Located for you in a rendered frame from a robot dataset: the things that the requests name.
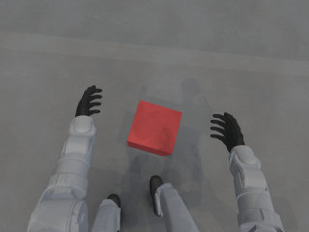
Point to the left robot upper arm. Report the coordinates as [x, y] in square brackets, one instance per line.
[60, 215]

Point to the carton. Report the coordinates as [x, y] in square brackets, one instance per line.
[154, 129]

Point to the robot right hand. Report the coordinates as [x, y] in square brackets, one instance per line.
[232, 133]

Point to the left robot forearm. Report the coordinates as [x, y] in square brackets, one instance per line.
[69, 179]

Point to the right robot forearm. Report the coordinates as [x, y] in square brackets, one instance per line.
[256, 212]

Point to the robot left shin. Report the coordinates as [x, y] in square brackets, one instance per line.
[107, 202]

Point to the robot left hand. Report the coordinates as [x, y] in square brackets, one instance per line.
[83, 108]

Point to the right robot thigh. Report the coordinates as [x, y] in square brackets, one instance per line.
[176, 216]

